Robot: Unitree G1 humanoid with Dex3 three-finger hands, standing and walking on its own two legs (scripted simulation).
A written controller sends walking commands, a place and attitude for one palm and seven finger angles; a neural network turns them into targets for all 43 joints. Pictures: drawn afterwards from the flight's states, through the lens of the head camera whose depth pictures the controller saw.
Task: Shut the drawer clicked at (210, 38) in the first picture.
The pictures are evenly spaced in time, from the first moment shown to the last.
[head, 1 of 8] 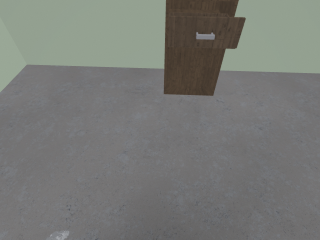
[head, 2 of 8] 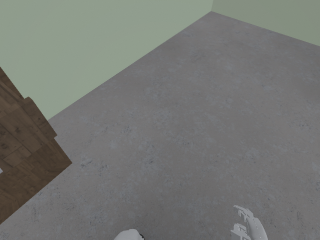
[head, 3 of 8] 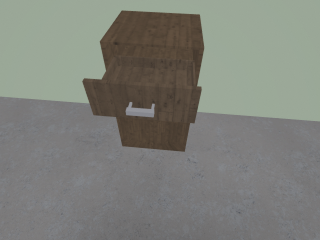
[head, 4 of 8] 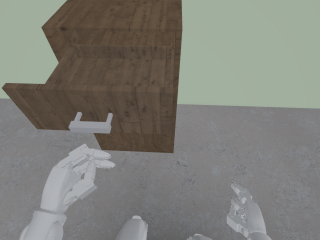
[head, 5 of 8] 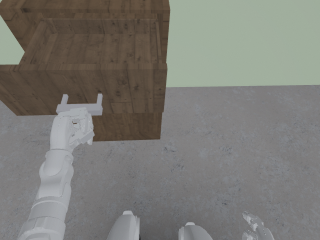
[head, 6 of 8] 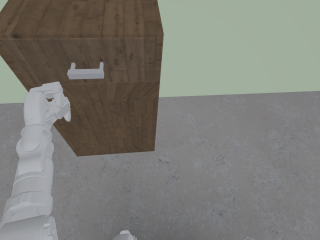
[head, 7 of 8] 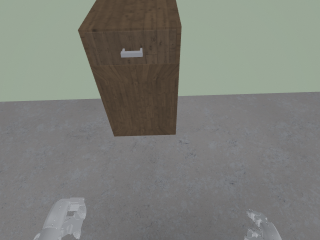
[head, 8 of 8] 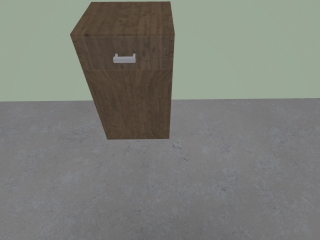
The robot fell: no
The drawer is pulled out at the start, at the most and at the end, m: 0.30 0.30 0.00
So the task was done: yes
